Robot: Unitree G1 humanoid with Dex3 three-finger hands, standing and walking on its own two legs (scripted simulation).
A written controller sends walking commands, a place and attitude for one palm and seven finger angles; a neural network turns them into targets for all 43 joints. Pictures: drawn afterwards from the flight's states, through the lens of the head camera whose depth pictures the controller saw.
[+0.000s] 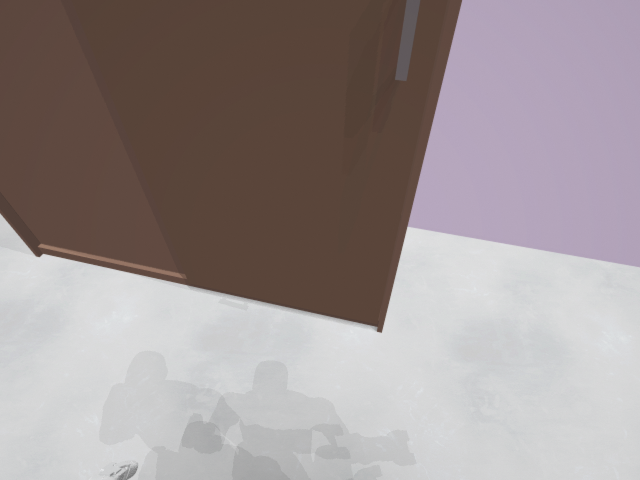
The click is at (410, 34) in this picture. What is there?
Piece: wardrobe's sliding door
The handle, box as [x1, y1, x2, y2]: [395, 0, 419, 80]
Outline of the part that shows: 419,0 407,0 395,79 406,79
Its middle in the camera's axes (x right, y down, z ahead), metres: +0.14 -0.37 +0.61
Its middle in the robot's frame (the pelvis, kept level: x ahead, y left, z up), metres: +0.74 -0.10 +0.28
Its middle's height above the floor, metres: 1.05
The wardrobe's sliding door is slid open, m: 0.00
